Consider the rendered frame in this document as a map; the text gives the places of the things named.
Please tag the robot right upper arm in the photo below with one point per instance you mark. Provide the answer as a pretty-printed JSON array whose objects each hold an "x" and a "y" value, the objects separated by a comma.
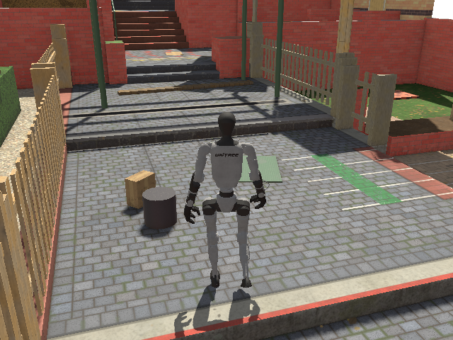
[{"x": 249, "y": 150}]

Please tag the robot right hand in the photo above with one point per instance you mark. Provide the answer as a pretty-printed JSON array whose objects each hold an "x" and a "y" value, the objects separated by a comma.
[{"x": 255, "y": 198}]

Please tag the robot right forearm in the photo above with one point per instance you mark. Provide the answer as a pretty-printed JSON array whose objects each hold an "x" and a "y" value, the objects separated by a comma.
[{"x": 259, "y": 186}]

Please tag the humanoid robot head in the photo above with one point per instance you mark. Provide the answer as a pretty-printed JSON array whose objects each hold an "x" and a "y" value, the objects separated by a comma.
[{"x": 226, "y": 121}]

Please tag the robot left hand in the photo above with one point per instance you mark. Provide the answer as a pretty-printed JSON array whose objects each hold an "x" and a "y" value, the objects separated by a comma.
[{"x": 188, "y": 214}]

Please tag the robot right thigh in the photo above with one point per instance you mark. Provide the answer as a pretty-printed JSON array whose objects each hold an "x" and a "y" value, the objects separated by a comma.
[{"x": 242, "y": 214}]

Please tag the robot left forearm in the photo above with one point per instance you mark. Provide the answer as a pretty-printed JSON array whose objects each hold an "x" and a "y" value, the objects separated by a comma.
[{"x": 192, "y": 193}]

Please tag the robot left upper arm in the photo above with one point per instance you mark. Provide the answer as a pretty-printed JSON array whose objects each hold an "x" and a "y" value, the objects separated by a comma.
[{"x": 201, "y": 162}]

